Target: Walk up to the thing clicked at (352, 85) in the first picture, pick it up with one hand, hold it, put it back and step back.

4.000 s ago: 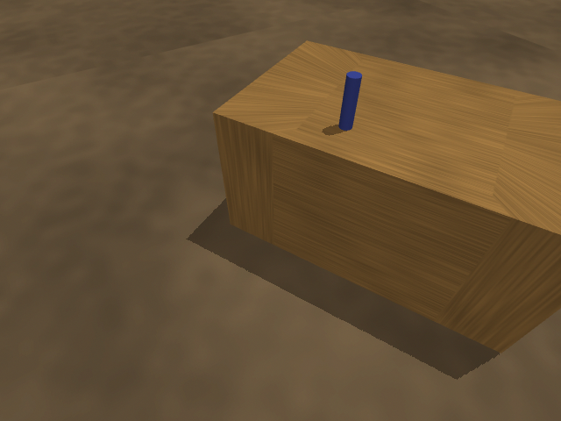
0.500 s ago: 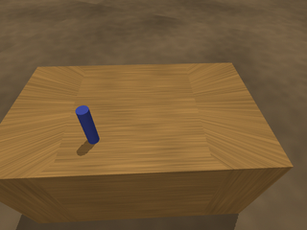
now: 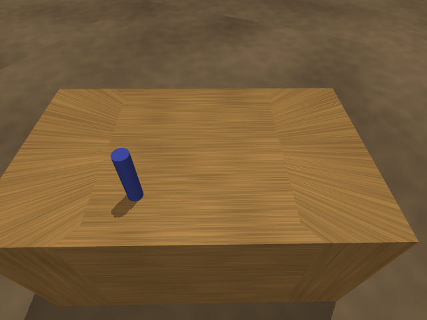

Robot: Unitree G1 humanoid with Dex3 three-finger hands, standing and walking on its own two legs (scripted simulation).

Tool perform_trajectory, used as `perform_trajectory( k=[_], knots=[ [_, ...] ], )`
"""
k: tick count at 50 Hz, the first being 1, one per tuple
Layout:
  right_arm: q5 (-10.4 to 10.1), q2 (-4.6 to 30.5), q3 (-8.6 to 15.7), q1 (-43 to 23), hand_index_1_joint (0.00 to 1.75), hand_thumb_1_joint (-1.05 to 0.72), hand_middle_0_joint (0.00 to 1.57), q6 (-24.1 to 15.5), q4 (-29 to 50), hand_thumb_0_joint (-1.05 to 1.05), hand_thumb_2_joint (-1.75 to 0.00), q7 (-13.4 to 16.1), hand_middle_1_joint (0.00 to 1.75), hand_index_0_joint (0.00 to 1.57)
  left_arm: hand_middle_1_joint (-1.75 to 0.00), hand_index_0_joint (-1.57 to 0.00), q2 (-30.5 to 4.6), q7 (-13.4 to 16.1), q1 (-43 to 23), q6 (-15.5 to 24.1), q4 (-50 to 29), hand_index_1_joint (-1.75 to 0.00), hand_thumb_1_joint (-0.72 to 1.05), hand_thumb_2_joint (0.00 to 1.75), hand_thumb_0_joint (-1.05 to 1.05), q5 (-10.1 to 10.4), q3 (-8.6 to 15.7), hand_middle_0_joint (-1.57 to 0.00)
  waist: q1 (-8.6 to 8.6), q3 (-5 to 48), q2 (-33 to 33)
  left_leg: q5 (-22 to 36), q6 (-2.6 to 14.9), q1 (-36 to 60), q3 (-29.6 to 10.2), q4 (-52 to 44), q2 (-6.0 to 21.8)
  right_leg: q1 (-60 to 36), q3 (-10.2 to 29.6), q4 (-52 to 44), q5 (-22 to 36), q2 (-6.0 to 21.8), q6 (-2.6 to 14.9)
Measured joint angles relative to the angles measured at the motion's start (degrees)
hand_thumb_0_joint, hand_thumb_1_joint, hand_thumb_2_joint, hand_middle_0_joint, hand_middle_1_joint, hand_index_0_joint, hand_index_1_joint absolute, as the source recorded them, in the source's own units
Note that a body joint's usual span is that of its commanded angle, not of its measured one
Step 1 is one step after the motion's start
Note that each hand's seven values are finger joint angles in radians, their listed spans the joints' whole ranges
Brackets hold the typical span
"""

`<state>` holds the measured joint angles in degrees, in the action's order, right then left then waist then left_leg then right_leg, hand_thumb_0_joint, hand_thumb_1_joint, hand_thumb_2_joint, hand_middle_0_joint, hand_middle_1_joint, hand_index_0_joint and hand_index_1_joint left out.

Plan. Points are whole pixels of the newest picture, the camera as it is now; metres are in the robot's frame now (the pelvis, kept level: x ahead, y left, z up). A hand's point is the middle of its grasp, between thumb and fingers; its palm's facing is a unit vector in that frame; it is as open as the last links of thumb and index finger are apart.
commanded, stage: walk up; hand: left
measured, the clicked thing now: (128, 176) +0.50 +0.24 -0.09
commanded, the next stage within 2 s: stand in 0.50 s
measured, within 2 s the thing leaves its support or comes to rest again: neither
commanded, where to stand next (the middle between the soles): +0.03 +0.00 m, yaw +1 degrees
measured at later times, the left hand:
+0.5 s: hand out of the picture +0.07 +0.26 -0.16, palm faces +0.01 -0.95 -0.33, open 7.4 cm
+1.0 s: hand out of the picture +0.07 +0.26 -0.16, palm faces -0.03 -0.94 -0.33, open 7.4 cm
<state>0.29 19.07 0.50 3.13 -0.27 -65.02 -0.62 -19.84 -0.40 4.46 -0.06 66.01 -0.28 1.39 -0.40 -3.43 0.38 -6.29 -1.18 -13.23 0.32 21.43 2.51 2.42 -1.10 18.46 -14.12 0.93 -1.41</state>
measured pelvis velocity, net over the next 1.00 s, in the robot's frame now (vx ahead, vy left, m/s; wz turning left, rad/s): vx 0.01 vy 0.00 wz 0.01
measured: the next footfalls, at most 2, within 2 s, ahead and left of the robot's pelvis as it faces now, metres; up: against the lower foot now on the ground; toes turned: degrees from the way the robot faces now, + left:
none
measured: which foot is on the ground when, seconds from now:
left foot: down 0.00-1.00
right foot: down 0.00-1.00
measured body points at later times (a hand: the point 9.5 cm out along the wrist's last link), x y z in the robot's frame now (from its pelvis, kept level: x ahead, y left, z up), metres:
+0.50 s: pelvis +0.00 +0.00 +0.00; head +0.01 +0.01 +0.45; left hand +0.07 +0.30 -0.14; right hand +0.10 -0.29 -0.13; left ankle +0.06 +0.13 -0.74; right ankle -0.04 -0.13 -0.74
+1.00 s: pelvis +0.01 +0.00 +0.00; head +0.02 +0.01 +0.45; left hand +0.07 +0.30 -0.14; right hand +0.08 -0.30 -0.13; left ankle +0.06 +0.13 -0.74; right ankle -0.04 -0.13 -0.74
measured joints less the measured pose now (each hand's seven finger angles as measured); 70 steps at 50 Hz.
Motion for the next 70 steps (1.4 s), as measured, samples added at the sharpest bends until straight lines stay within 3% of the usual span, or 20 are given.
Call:
perform_trajectory(
  k=[70],
  knots=[
    [0.06,0.61,-0.13,1.81,0.3,-0.91,0.21,-0.06,-0.16,0.01,-0.9,0.19,0.3,0.2,-0.29,-0.2,-0.57,0.17,3.33,0.15,-2.82,-0.3,0.91,0.9,0.01,-0.37,-0.94,-0.2,-0.04,0.75,-0.6,-0.49,0.32,2.09,0.45,-1.11,-1.13,-1.54,0.18,0.07,-1.11,1.23,-0.4]
  ],
)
